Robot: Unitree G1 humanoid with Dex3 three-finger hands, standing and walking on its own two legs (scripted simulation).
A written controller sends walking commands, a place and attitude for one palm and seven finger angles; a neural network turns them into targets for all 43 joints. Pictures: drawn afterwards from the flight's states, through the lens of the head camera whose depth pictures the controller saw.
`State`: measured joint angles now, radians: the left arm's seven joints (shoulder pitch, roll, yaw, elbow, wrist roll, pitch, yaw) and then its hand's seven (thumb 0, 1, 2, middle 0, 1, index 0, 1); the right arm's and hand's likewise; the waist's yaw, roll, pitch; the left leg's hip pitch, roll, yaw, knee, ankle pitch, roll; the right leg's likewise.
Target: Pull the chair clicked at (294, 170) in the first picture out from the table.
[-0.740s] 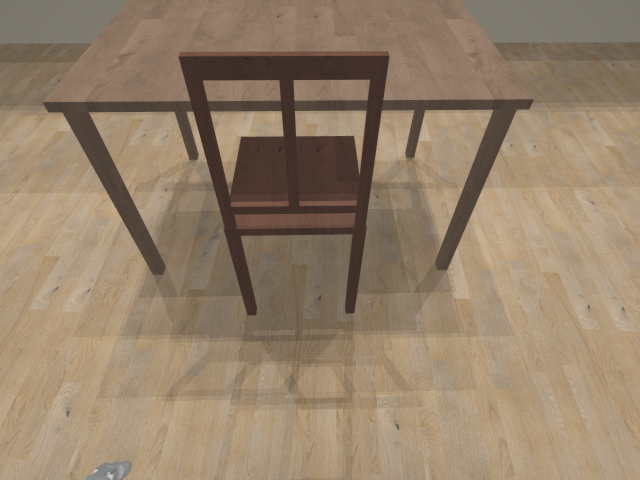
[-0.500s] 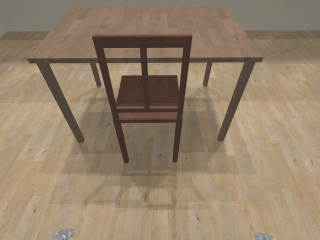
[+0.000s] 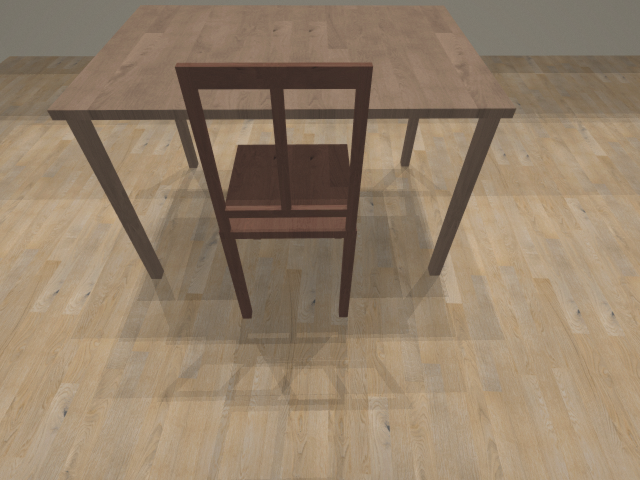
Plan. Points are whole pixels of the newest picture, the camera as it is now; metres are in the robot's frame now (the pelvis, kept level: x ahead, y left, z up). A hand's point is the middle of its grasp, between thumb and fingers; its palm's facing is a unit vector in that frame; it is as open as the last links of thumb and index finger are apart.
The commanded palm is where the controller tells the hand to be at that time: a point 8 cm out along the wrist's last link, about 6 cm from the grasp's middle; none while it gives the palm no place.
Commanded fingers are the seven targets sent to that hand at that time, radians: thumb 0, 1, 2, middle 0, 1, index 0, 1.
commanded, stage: stand and wait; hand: left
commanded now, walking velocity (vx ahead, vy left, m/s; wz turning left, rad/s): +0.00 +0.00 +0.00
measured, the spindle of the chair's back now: (282, 155) +0.80 +0.13 -0.06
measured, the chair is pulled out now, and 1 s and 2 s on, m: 0.00 0.00 0.00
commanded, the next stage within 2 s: look at it before walking up in 0.08 s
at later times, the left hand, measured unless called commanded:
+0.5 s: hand out of the picture +0.06 +0.23 -0.16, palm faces -0.02 -0.95 -0.31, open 7.4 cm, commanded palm none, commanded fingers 0.00 0.90 0.90 -0.20 -0.30 -0.20 -0.30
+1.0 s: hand out of the picture +0.05 +0.22 -0.17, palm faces -0.01 -0.96 -0.27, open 7.4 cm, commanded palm none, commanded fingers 0.00 0.90 0.90 -0.20 -0.30 -0.20 -0.30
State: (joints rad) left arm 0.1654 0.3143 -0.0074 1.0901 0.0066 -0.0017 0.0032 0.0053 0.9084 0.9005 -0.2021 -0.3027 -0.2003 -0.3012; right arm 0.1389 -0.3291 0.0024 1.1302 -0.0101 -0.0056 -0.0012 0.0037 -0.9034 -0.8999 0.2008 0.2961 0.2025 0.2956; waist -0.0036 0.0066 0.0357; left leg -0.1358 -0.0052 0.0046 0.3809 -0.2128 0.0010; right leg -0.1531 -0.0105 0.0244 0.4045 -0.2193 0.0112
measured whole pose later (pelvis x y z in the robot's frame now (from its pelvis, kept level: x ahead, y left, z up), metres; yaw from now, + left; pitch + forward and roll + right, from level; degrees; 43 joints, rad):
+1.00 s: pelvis +0.01 +0.00 +0.00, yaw -1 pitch -1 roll +0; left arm 0.23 0.27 0.00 1.11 0.02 0.01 0.00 0.00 0.91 0.90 -0.20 -0.30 -0.20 -0.30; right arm 0.19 -0.26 0.00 1.14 -0.02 0.00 0.00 0.00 -0.90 -0.90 0.20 0.30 0.20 0.30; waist 0.00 -0.01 -0.02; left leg -0.15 0.00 0.02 0.45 -0.28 0.01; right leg -0.17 -0.01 0.03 0.46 -0.29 0.01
